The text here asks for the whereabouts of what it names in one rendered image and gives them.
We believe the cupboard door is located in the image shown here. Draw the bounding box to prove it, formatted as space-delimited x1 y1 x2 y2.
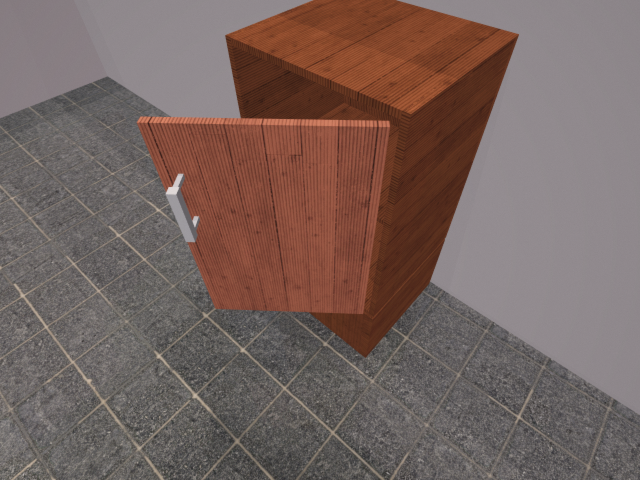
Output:
137 117 390 314

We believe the handle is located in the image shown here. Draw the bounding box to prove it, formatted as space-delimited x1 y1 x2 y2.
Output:
166 174 200 242

